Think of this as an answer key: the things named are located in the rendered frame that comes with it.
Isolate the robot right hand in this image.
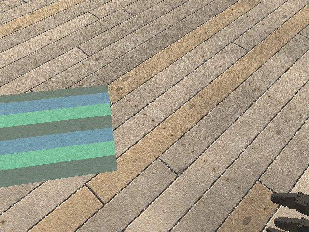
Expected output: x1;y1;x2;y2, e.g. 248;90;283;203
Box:
266;191;309;232

